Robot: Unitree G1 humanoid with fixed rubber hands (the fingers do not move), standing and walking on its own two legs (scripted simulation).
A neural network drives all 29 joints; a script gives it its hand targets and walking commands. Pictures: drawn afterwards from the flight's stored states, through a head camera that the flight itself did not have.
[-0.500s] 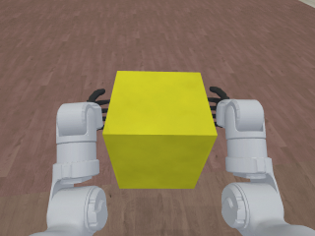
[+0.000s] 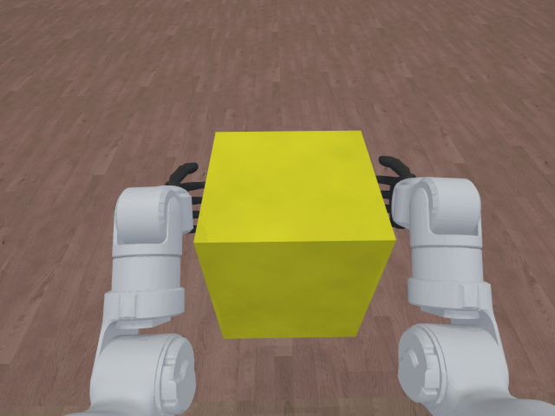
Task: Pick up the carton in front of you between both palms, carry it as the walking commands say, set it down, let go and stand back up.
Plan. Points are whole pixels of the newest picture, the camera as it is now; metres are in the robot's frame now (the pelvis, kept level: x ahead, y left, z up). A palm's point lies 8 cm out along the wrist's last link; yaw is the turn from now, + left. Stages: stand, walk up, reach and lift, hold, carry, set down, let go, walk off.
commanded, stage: carry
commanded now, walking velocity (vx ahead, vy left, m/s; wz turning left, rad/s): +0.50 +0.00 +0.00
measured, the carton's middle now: (289, 239) +0.38 +0.01 +0.07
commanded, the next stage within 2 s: none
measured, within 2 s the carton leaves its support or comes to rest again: neither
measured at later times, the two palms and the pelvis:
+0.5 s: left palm (209, 80) +0.68 +0.17 +0.17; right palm (368, 85) +0.65 -0.13 +0.17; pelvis +0.29 +0.04 +0.03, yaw -1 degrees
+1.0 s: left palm (235, 54) +0.90 +0.15 +0.13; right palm (357, 52) +0.91 -0.15 +0.12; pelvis +0.60 -0.01 +0.05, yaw +1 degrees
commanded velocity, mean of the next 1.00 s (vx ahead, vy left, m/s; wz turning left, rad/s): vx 0.50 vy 0.00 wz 0.00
